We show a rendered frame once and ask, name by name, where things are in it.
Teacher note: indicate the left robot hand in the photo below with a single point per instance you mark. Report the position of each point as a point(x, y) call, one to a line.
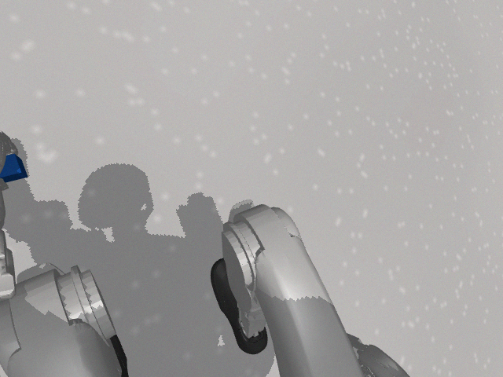
point(6, 148)

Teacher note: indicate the right robot foot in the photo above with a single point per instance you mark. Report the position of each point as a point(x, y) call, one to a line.
point(228, 305)

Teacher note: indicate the left robot arm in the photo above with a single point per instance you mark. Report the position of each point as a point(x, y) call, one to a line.
point(7, 271)

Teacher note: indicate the small box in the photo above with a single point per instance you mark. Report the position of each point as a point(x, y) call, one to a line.
point(13, 169)

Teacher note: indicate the left robot foot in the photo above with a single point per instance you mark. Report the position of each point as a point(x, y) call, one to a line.
point(120, 355)

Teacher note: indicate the right robot hand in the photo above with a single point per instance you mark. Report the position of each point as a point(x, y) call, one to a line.
point(375, 362)

